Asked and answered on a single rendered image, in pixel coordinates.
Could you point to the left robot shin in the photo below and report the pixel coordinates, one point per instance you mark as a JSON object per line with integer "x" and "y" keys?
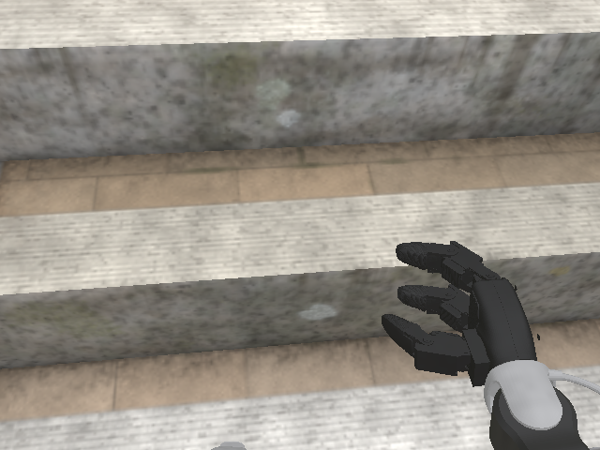
{"x": 233, "y": 444}

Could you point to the right robot forearm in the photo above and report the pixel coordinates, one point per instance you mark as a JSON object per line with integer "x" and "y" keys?
{"x": 527, "y": 411}

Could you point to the right robot hand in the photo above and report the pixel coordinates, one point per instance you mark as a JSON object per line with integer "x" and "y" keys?
{"x": 494, "y": 327}

